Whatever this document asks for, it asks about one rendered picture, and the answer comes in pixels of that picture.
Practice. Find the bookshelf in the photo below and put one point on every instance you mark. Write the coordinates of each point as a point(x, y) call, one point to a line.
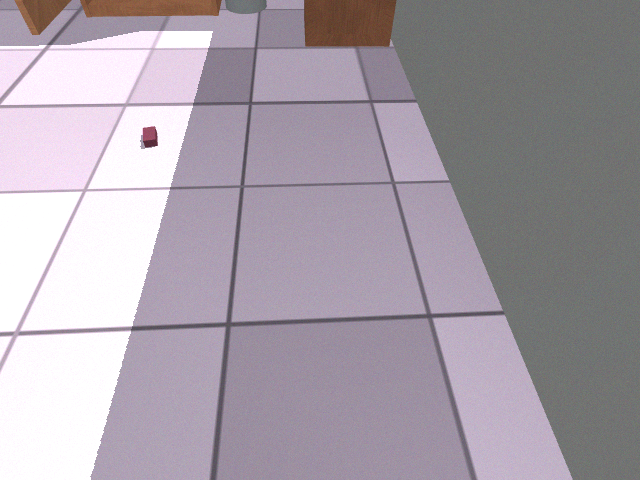
point(112, 8)

